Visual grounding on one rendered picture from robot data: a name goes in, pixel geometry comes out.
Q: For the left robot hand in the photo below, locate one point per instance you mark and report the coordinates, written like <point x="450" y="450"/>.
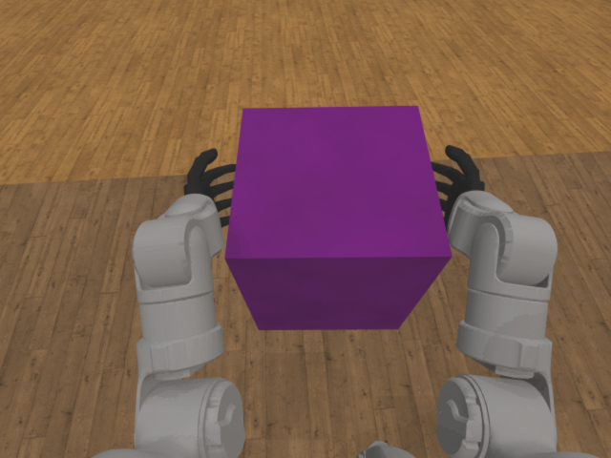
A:
<point x="198" y="181"/>

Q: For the carton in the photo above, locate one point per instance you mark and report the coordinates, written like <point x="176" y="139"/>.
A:
<point x="335" y="219"/>

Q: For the right robot upper arm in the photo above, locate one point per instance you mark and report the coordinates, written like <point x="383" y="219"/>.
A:
<point x="489" y="417"/>

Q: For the left robot forearm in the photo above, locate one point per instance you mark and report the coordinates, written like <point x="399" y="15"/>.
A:
<point x="172" y="260"/>

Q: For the left robot upper arm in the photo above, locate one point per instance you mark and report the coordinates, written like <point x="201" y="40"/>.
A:
<point x="191" y="418"/>

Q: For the robot right shin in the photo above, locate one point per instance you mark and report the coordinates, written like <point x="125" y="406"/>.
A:
<point x="375" y="443"/>

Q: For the right robot forearm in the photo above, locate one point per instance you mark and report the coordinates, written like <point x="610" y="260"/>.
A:
<point x="512" y="258"/>

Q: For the right robot hand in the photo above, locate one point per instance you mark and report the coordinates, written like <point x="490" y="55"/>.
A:
<point x="470" y="181"/>

